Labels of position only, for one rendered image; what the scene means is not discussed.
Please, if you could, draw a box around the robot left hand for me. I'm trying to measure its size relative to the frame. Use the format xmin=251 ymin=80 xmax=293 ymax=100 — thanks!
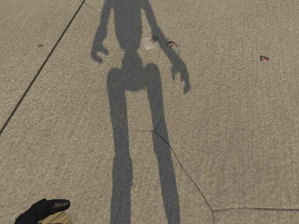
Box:
xmin=14 ymin=198 xmax=70 ymax=224

